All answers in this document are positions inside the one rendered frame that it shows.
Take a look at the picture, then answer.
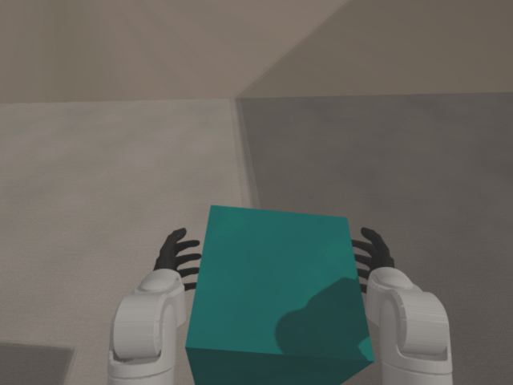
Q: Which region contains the left robot hand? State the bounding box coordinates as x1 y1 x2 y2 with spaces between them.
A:
153 228 201 291

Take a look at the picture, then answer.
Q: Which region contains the carton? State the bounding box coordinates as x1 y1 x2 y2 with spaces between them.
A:
185 205 374 385

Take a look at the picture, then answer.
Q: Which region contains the left robot forearm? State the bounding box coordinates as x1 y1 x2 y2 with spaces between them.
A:
107 269 186 385

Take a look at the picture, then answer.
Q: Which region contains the right robot hand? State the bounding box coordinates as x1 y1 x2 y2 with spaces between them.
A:
351 227 395 293

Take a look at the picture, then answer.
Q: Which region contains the right robot forearm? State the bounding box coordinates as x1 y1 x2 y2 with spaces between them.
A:
365 267 453 385

